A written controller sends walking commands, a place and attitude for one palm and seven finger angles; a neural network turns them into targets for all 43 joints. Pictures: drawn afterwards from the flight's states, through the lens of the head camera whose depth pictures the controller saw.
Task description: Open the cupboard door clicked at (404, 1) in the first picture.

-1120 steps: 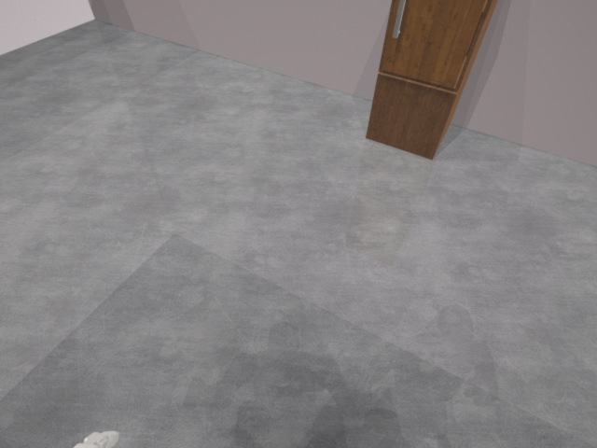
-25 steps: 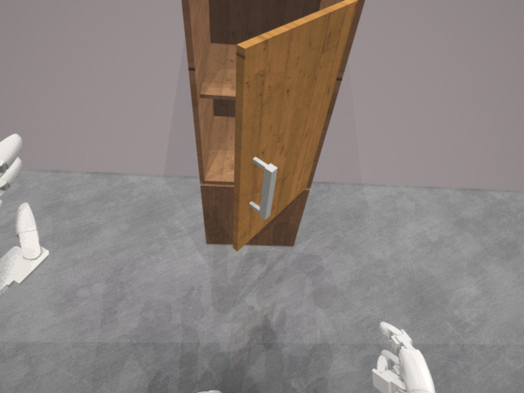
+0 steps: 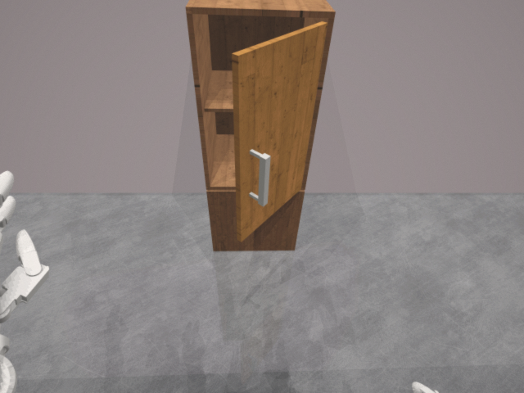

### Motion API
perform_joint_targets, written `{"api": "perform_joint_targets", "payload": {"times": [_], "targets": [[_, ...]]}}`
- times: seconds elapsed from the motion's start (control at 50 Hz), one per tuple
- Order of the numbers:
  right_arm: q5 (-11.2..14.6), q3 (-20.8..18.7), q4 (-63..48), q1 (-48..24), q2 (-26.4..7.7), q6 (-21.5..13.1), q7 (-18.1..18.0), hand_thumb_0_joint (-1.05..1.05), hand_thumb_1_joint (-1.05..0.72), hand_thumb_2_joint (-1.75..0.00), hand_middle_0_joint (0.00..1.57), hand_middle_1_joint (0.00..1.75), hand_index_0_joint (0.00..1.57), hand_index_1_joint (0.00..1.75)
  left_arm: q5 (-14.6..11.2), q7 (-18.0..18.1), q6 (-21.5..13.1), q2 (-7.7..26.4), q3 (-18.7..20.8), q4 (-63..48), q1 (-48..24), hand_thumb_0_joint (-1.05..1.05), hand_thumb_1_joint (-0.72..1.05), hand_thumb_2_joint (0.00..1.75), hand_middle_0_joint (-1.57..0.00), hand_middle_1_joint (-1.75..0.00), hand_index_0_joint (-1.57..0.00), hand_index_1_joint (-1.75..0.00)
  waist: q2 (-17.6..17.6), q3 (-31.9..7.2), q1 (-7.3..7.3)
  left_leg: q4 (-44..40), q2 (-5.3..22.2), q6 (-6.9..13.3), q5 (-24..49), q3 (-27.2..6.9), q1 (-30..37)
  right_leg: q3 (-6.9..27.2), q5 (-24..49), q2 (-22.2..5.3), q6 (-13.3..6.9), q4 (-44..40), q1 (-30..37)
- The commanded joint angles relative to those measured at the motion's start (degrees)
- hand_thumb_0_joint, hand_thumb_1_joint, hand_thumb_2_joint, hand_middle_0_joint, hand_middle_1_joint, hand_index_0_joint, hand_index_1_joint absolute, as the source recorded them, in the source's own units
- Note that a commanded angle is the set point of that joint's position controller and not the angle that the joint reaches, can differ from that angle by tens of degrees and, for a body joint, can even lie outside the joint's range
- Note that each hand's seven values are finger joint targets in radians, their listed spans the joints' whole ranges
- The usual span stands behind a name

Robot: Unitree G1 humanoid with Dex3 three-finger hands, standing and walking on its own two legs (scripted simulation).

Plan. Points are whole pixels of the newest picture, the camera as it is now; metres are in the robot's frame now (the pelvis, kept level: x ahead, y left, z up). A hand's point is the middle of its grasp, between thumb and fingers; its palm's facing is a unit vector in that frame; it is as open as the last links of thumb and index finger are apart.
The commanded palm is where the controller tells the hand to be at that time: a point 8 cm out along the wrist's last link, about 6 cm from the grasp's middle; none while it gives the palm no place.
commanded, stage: stop stepping back and stand still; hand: left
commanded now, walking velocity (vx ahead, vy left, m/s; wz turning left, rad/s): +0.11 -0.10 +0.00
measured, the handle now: (258, 178) +0.69 +0.04 -0.08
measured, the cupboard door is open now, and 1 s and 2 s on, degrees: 48 48 48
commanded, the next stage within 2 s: let the arm hang, fingers relaxed in 0.26 s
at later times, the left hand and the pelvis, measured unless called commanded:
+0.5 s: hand (100, 359) +0.18 +0.26 -0.03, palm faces +0.21 -0.89 -0.40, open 7.4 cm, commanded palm none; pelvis -0.01 +0.01 -0.01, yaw +4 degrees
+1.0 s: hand out of the picture -0.04 +0.23 -0.16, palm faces +0.05 -0.97 -0.23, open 7.3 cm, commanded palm none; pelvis +0.00 +0.04 +0.01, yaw +2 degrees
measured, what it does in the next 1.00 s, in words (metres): steps on the spot: left foot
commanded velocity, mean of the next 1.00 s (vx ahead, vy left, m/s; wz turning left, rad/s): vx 0.03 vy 0.00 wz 0.00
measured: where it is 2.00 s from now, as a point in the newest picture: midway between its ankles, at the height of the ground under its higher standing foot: outside the picture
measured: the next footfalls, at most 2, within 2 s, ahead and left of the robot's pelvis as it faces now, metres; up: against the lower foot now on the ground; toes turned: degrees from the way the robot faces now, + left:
left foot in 0.46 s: +0.06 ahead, +0.13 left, +0.00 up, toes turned +7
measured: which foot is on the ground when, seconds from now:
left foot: down 0.00-0.20, up 0.22-0.44, down 0.46-1.00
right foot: down 0.00-1.00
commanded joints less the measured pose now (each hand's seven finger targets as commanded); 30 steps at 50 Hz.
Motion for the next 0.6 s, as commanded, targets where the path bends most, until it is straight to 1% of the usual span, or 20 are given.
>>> {"api": "perform_joint_targets", "payload": {"times": [0.0, 0.02, 0.04, 0.12, 0.14, 0.16, 0.18, 0.2, 0.22, 0.24, 0.28, 0.32, 0.34, 0.36, 0.38, 0.42, 0.46, 0.5, 0.56, 0.58], "targets": [[0.0, -1.7, -10.8, -8.4, -5.1, -4.0, -0.1, 0.00, -0.90, -0.90, 0.20, 0.30, 0.20, 0.30, 0.0, 0.9, -6.1, 16.3, 9.8, -20.6, -1.4, 0.00, 0.90, 0.90, -0.20, -0.30, -0.20, -0.30, 15.5, 1.9, -0.97, -17.4, 14.3, 7.0, -3.1, -20.8, 3.3, 2.1, -11.3, 0.4, 3.0, 11.0, -7.4], [-0.2, -1.6, -10.8, -9.3, -4.4, -4.2, 0.2, 0.00, -0.90, -0.90, 0.20, 0.30, 0.20, 0.30, 0.4, 0.7, -5.8, 16.8, 10.8, -20.2, -0.6, 0.00, 0.90, 0.90, -0.20, -0.30, -0.20, -0.30, 16.9, 5.0, -1.53, -21.1, 16.1, 8.4, -11.3, -23.0, -3.7, 3.0, -12.8, 0.2, 3.0, 17.1, -6.4], [0.0, -1.6, -11.1, -9.8, -4.1, -4.6, 0.5, 0.00, -0.90, -0.90, 0.20, 0.30, 0.20, 0.30, 0.8, 0.6, -5.7, 15.8, 10.3, -20.8, -0.3, 0.00, 0.90, 0.90, -0.20, -0.30, -0.20, -0.30, 15.9, 7.8, -1.55, -20.7, 15.6, 8.7, -12.9, -21.6, -6.7, 3.7, -11.6, -0.3, 2.7, 17.1, -6.0], [0.2, -1.8, -10.6, -9.5, -5.1, -4.4, 0.8, 0.00, -0.90, -0.90, 0.20, 0.30, 0.20, 0.30, 0.2, 0.8, -5.1, 13.9, 10.2, -15.4, 4.5, 0.00, 0.90, 0.90, -0.20, -0.30, -0.20, -0.30, 10.5, 6.4, -0.57, -11.1, 9.4, 3.9, -8.4, -8.4, -13.4, -0.9, -6.1, 1.5, 2.7, -1.3, 10.2], [0.3, -1.9, -10.7, -9.8, -5.2, -3.9, 0.8, 0.00, -0.90, -0.90, 0.20, 0.30, 0.20, 0.30, 0.3, 0.6, -5.0, 13.9, 9.9, -14.0, 4.2, 0.00, 0.90, 0.90, -0.20, -0.30, -0.20, -0.30, 6.9, 5.9, -0.45, -5.6, 6.9, 2.5, -7.8, -5.6, -16.5, 2.6, -6.1, 0.2, 1.6, -5.4, 14.1], [0.4, -2.3, -10.8, -9.6, -5.0, -3.5, 0.9, 0.00, -0.90, -0.90, 0.20, 0.30, 0.20, 0.30, 0.2, 0.6, -5.0, 14.4, 10.3, -12.2, 4.0, 0.00, 0.90, 0.90, -0.20, -0.30, -0.20, -0.30, -0.6, 5.9, -0.44, 5.0, 2.4, 0.7, -7.3, -1.8, -20.5, 14.7, -11.1, -5.1, -2.0, -10.7, 14.4], [0.6, -2.7, -11.0, -9.5, -4.7, -3.1, 1.3, 0.00, -0.90, -0.90, 0.20, 0.30, 0.20, 0.30, 0.3, 0.6, -4.6, 14.6, 9.9, -10.6, 3.2, 0.00, 0.90, 0.90, -0.20, -0.30, -0.20, -0.30, -9.8, 4.5, -0.31, 18.8, -1.8, -1.0, -6.8, 0.8, -23.7, 32.9, -18.0, -16.0, -6.7, -18.5, 12.5], [0.9, -3.5, -10.6, -9.0, -5.1, -2.9, 1.8, 0.00, -0.90, -0.90, 0.20, 0.30, 0.20, 0.30, -0.1, 0.3, -5.2, 13.8, 8.7, -10.9, 1.4, 0.00, 0.90, 0.90, -0.20, -0.30, -0.20, -0.30, -9.8, 4.5, -0.16, 29.6, -1.5, -1.4, -6.0, -2.7, -23.5, 38.5, -19.4, -20.1, -8.2, -22.2, 9.5], [0.6, -3.1, -10.0, -8.4, -5.1, -2.8, 2.0, 0.00, -0.90, -0.90, 0.20, 0.30, 0.20, 0.30, -0.1, 0.2, -5.8, 13.9, 8.9, -10.0, 1.2, 0.00, 0.90, 0.90, -0.20, -0.30, -0.20, -0.30, -6.0, 5.3, -0.90, 33.0, -0.3, -1.7, -2.6, -4.7, -23.6, 35.2, -15.5, -20.1, -8.6, -21.4, 7.9], [0.5, -2.5, -9.6, -8.2, -4.4, -2.5, 2.2, 0.00, -0.90, -0.90, 0.20, 0.30, 0.20, 0.30, -0.1, 0.0, -6.3, 14.0, 9.0, -10.0, 1.8, 0.00, 0.90, 0.90, -0.20, -0.30, -0.20, -0.30, -3.9, 4.9, -1.00, 31.8, 0.7, -2.1, 0.4, -4.9, -22.3, 27.9, -7.2, -18.2, -8.2, -19.0, 8.0], [0.8, -1.9, -10.2, -9.8, -3.9, -2.3, 1.8, 0.00, -0.90, -0.90, 0.20, 0.30, 0.20, 0.30, 0.0, -0.2, -7.0, 14.6, 8.9, -12.4, -0.5, 0.00, 0.90, 0.90, -0.20, -0.30, -0.20, -0.30, -4.3, 3.1, -0.81, 23.3, 1.3, -2.1, 2.0, -2.8, -15.9, 18.3, 3.5, -15.6, -6.4, -16.5, 6.3], [0.5, -1.4, -11.0, -11.3, -3.1, -2.5, 1.1, 0.00, -0.90, -0.90, 0.20, 0.30, 0.20, 0.30, -0.1, 0.1, -6.9, 13.7, 8.2, -13.2, 0.3, 0.00, 0.90, 0.90, -0.20, -0.30, -0.20, -0.30, -5.9, 3.5, 0.06, 12.6, 0.3, -1.3, 3.2, 0.0, -8.9, 14.4, 2.3, -13.3, -5.3, -16.5, 3.5], [0.0, -3.0, 1.7, -9.6, -7.1, -0.7, 7.4, 0.00, -0.90, -0.90, 0.20, 0.30, 0.20, 0.30, 5.1, -7.5, 5.3, -0.2, -12.9, 27.9, -4.3, 0.00, 0.90, 0.90, -0.20, -0.30, -0.20, -0.30, -1.4, 7.4, -3.02, 12.8, 1.9, -1.7, -0.3, 0.3, -13.0, 5.1, 22.2, -16.1, -5.4, -6.8, 1.1], [0.7, -1.7, 0.1, -4.5, -2.3, 3.6, 7.2, 0.00, -0.90, -0.90, 0.20, 0.30, 0.20, 0.30, 3.4, -9.0, 8.9, -1.6, -13.1, 29.9, -1.1, 0.00, 0.90, 0.90, -0.20, -0.30, -0.20, -0.30, -0.7, 3.5, -1.94, 8.6, -1.3, -2.3, 3.1, 0.6, -4.5, 6.9, 18.7, -10.8, -4.5, -5.3, -0.3], [0.2, -1.4, -0.9, -2.6, -1.2, 4.9, 7.2, 0.00, -0.90, -0.90, 0.20, 0.30, 0.20, 0.30, 3.1, -9.2, 9.6, -3.3, -14.6, 31.9, -2.7, 0.00, 0.90, 0.90, -0.20, -0.30, -0.20, -0.30, -4.4, 4.2, -2.14, 4.1, -1.5, -1.9, 9.6, 0.7, -3.5, 4.5, 14.9, -10.0, -2.9, -3.6, 0.0], [-1.0, -1.8, -1.7, -3.5, -4.9, 5.9, 7.1, 0.00, -0.90, -0.90, 0.20, 0.30, 0.20, 0.30, 3.1, -9.5, 9.8, -2.8, -16.4, 37.6, -3.8, 0.00, 0.90, 0.90, -0.20, -0.30, -0.20, -0.30, -8.3, 3.3, -0.90, 2.0, 2.8, 1.0, 18.3, -6.4, -1.5, 4.4, 4.0, -8.3, -0.6, -1.5, -3.2], [-1.9, -1.6, -1.3, -7.2, -7.3, 6.7, 6.4, 0.00, -0.90, -0.90, 0.20, 0.30, 0.20, 0.30, 3.5, -9.6, 9.9, -2.1, -17.1, 43.5, -5.8, 0.00, 0.90, 0.90, -0.20, -0.30, -0.20, -0.30, -9.9, 4.0, 0.63, 1.1, 5.4, 2.3, 14.5, -8.7, -5.8, 6.4, -4.5, -6.5, 0.6, -5.2, -0.9], [-1.6, -0.9, 1.6, -7.5, -5.0, 7.1, 5.9, 0.00, -0.90, -0.90, 0.20, 0.30, 0.20, 0.30, 2.9, -9.7, 9.8, 0.4, -17.3, 50.7, -9.6, 0.00, 0.90, 0.90, -0.20, -0.30, -0.20, -0.30, -4.4, 5.1, -0.19, 0.3, 2.1, 0.4, 17.4, -5.1, -5.7, 8.4, 5.8, -9.1, -0.2, -6.3, 2.3], [-1.1, 0.2, 7.4, -7.9, -4.7, 7.0, 5.5, 0.00, -0.90, -0.90, 0.20, 0.30, 0.20, 0.30, 2.0, -9.2, 9.7, 0.1, -18.7, 62.7, -10.8, 0.00, 0.90, 0.90, -0.20, -0.30, -0.20, -0.30, 7.2, 3.1, 0.31, -5.6, 4.0, 0.0, 21.4, -6.2, -2.2, 6.7, 8.3, -6.4, 0.7, -6.4, 7.6], [-0.8, 0.2, 8.7, -8.1, -4.9, 7.0, 5.3, 0.00, -0.90, -0.90, 0.20, 0.30, 0.20, 0.30, 2.0, -9.0, 9.5, 0.4, -19.1, 66.0, -10.4, 0.00, 0.90, 0.90, -0.20, -0.30, -0.20, -0.30, 7.1, 3.0, 0.67, -6.3, 4.3, -0.1, 21.9, -6.3, -1.8, 6.7, 8.7, -6.1, 0.8, -7.4, 9.2]]}}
